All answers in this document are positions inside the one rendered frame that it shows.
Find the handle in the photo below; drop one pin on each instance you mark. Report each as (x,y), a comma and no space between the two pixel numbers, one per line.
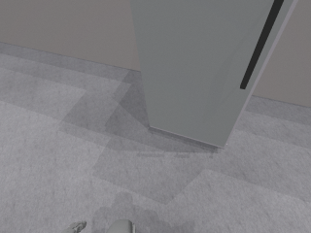
(274,11)

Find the fridge door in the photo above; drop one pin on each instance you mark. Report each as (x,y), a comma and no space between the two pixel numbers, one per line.
(193,56)

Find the left robot thigh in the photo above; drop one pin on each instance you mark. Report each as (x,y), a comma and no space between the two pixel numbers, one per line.
(122,226)

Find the left robot hand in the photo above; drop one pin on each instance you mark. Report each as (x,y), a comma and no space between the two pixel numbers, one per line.
(75,227)

